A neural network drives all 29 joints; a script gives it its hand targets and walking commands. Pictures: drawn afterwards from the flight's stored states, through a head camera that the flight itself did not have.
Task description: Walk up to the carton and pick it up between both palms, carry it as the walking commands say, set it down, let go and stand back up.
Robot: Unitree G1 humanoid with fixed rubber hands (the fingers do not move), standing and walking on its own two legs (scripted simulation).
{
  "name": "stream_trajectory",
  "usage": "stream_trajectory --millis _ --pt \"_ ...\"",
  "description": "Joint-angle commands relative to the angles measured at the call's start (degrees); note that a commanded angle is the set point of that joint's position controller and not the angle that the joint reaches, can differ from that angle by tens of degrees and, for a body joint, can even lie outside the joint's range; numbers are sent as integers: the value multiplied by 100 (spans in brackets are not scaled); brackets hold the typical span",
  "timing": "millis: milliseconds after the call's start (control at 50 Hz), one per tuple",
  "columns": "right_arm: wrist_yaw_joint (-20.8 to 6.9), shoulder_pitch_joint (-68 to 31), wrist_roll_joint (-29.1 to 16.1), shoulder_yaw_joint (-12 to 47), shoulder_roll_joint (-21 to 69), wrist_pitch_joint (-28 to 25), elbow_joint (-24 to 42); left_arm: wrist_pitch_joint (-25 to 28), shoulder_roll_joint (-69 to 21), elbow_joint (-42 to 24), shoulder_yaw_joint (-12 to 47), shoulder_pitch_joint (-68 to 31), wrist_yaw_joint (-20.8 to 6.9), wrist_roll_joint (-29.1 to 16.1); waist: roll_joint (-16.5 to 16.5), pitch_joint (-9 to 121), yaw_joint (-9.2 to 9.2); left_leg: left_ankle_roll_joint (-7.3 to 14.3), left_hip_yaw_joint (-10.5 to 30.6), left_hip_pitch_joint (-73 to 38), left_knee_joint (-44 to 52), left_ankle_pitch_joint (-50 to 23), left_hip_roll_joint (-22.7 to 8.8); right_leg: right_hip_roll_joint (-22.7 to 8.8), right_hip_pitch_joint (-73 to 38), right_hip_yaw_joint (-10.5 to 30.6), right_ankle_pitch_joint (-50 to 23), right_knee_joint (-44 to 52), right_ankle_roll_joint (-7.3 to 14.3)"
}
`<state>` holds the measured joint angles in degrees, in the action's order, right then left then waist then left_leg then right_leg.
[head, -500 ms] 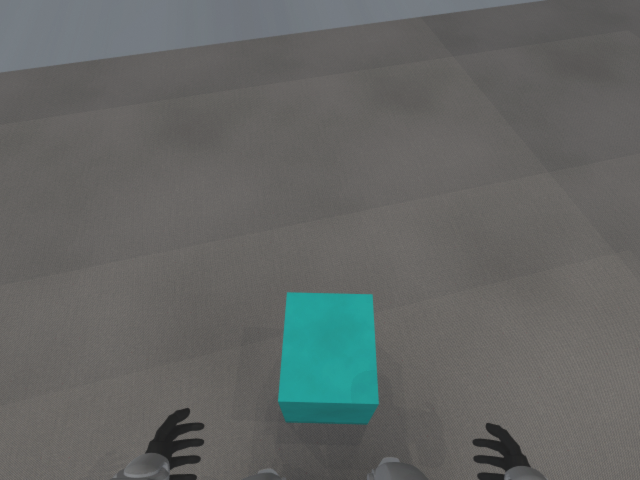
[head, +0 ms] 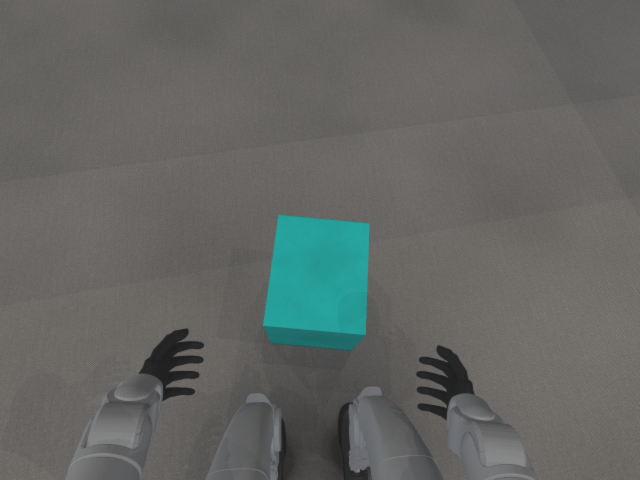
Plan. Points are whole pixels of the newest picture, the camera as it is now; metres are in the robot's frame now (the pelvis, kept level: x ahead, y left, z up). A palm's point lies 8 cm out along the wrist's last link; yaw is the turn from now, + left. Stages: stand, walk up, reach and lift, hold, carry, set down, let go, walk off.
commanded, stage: reach and lift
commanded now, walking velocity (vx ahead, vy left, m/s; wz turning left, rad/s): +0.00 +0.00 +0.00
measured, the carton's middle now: (317, 287) +0.50 -0.04 -0.58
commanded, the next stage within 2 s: none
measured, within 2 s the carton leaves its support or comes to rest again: neither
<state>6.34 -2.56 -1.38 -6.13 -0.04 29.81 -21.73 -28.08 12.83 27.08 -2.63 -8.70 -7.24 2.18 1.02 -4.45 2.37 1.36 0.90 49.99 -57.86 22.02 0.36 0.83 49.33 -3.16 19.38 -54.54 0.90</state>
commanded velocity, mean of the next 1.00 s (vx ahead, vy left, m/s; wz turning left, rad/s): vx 0.00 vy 0.00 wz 0.00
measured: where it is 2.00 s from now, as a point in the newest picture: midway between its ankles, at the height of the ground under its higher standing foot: (313, 468)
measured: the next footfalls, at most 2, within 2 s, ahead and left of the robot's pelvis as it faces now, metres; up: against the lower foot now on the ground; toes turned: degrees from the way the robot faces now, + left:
none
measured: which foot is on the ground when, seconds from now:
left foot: down 0.00-1.00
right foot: down 0.00-1.00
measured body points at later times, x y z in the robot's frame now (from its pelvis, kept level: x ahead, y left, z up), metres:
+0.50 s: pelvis -0.04 -0.01 -0.04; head +0.18 -0.01 +0.35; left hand +0.40 +0.19 -0.14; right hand +0.34 -0.21 -0.15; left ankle +0.06 +0.10 -0.67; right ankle +0.07 -0.11 -0.67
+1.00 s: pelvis -0.02 -0.01 -0.06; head +0.28 -0.01 +0.28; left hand +0.51 +0.19 -0.16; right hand +0.44 -0.22 -0.18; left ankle +0.06 +0.10 -0.67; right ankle +0.07 -0.11 -0.67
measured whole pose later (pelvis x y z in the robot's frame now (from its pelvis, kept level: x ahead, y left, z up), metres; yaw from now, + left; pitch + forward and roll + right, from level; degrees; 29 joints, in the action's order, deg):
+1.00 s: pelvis -0.02 -0.01 -0.06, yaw +0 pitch +41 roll -1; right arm 7.8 -51.9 -5.5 -17.4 -6.9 8.1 -42.7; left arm -6.1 22.4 59.3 -10.4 -64.2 -4.1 -4.6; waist 1.9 1.1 3.5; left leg 0.3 1.7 87.3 -66.3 19.8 1.7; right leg 0.3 87.1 -3.0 18.1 -64.4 1.7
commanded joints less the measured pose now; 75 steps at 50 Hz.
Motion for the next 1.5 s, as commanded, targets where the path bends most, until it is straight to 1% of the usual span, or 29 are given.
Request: stream_trajectory --millis 0,80,140,160,180,220,240,260,280,300,320,340,360,380,440,660,680,820,900,920,980,1040,1160,1200,1240,1260,1340,1440,1480 --pt "19 -867 -229 80 -48 -83 991 184 289 -557 -34 -1331 4 -201 391 2842 40 225 265 -1181 1001 316 -149 -13 -1204 153 -163 377 37" --pt "191 -1701 25 -336 -437 -189 781 276 603 77 -296 -2246 128 -100 434 2756 122 174 259 -1026 844 698 -118 -3 -810 173 293 332 9" --pt "223 -2673 -124 -156 -372 -214 520 355 904 377 -511 -3331 185 -106 265 2779 -146 170 176 -474 692 1093 -88 -77 -820 308 776 283 -38" --pt "250 -2780 -17 -283 -610 -215 421 357 1035 278 -525 -3457 227 -143 203 3100 -11 148 273 -733 782 1290 -109 -32 -808 204 884 172 -76" --pt "280 -3146 -108 -310 -582 -218 381 388 1146 380 -532 -3805 257 -236 179 3343 -106 134 282 -783 688 1316 -98 -65 -673 176 909 115 -79" --pt "342 -3378 -67 -464 -779 -229 155 341 1151 714 -419 -4131 314 -336 215 3557 210 103 277 -899 620 1317 -78 -45 -567 189 929 137 -72" --pt "355 -3803 -166 -361 -751 -217 27 343 1297 826 -448 -4523 306 -382 235 3323 35 77 169 -579 509 1383 -34 -76 -400 176 1187 97 -87" --pt "372 -3875 -145 -439 -763 -239 -116 339 1266 990 -414 -4722 317 -457 231 3429 234 92 213 -608 525 1388 -23 -41 -318 143 1118 82 -93" --pt "386 -4079 -204 -413 -821 -277 -109 376 1380 884 -457 -4904 329 -450 264 3503 162 62 154 -527 424 1366 -18 -61 -265 217 1201 80 -87" --pt "390 -4052 -167 -535 -849 -272 -284 371 1298 1119 -323 -4887 346 -557 294 3639 384 67 292 -815 598 1423 -56 -8 -163 22 1006 0 -110" --pt "386 -4298 -311 -426 -887 -360 -347 449 1418 1103 -421 -5131 367 -594 378 3830 141 18 205 -740 512 1273 -39 -48 -127 96 946 -32 -109" --pt "397 -4183 -221 -561 -994 -420 -682 478 1464 1383 -368 -5111 383 -570 430 3908 342 10 195 -706 442 1168 -51 -35 -51 81 875 -57 -116" --pt "393 -4390 -336 -443 -794 -489 -539 589 1541 1369 -484 -5265 397 -591 238 3996 114 30 147 -531 400 886 -15 -22 -124 90 625 -98 -127" --pt "389 -4569 -347 -390 -828 -602 -569 741 1666 1426 -583 -5397 382 -597 35 4091 173 63 114 -209 286 706 17 -22 -320 189 494 -77 -175" --pt "421 -5024 -416 -498 -917 -974 -683 1122 1753 1645 -630 -5770 317 -596 363 4941 -1 22 99 -1 55 -115 112 -2 -334 205 -368 -423 -196" --pt "397 -5359 -479 -799 -1090 -2020 -852 2168 1860 1873 -695 -6330 325 -922 354 6809 225 -118 140 82 -343 -2128 262 102 -218 257 -2361 -659 -212" --pt "378 -5742 -484 -921 -1228 -2106 -1023 2259 2053 1887 -733 -6723 347 -898 569 6959 186 -155 180 85 -325 -2076 245 105 -8 211 -2259 -751 -219" --pt "280 -6225 -489 -991 -1283 -2361 -1420 2418 2052 2583 -758 -7353 399 -893 448 6982 273 -133 241 623 -365 -2016 246 54 201 266 -2400 -722 -261" --pt "193 -5985 -354 -1246 -1364 -2403 -1437 2410 2045 2519 -862 -7306 370 -748 522 7523 293 -190 156 444 -438 -2370 236 85 261 178 -2576 -738 -249" --pt "157 -5990 -407 -1195 -1252 -2420 -1336 2440 2060 2348 -972 -7360 353 -629 524 7443 117 -192 117 628 -480 -2347 225 70 304 243 -2613 -750 -228" --pt "89 -6083 -275 -1321 -1402 -2398 -1070 2378 1998 2511 -1034 -7068 264 -569 412 7415 314 -150 81 1173 -484 -2063 285 59 5 250 -2663 -875 -278" --pt "0 -6263 -308 -1335 -1252 -2448 -767 2448 1930 2213 -1228 -7294 262 -461 315 7139 195 -134 59 1402 -631 -2081 288 92 506 239 -2540 -989 -265" --pt "-63 -6490 -233 -1392 -1274 -2470 -1108 2484 1790 2153 -1170 -7421 320 -404 342 7189 157 -179 105 2025 -1292 -1885 316 149 1296 153 -2258 -1810 -286" --pt "-67 -6305 -218 -1315 -1306 -2464 -1658 2453 1692 2559 -1026 -7284 368 -536 351 6950 242 -209 181 2158 -1589 -1798 288 177 1867 93 -2001 -2100 -309" --pt "4 -6636 -338 -1315 -1611 -2488 -882 2432 1927 1730 -963 -7550 455 -583 454 8155 205 -257 98 1755 -1979 -2133 342 204 1607 74 -2270 -2381 -290" --pt "25 -6508 -370 -1273 -1630 -2511 -1395 2439 1900 2136 -926 -7559 513 -647 484 7677 227 -267 161 2015 -2087 -1900 298 168 2079 49 -1989 -2522 -283" --pt "74 -6719 -659 -1231 -1856 -2421 -1151 2304 1949 1645 -614 -7773 672 -870 665 8295 302 -256 157 1715 -2592 -1787 357 234 2493 3 -1695 -2952 -236" --pt "216 -7471 -818 -1365 -2387 -2200 -578 1948 2114 1011 -342 -8461 884 -1201 744 9522 657 -274 260 979 -3101 -1491 344 258 2598 -283 -1283 -3548 -173" --pt "287 -7899 -1034 -1197 -2494 -2023 -474 1781 2377 860 -279 -9032 987 -1286 818 10030 464 -241 355 562 -3226 -1081 295 219 2554 -277 -848 -3786 -147"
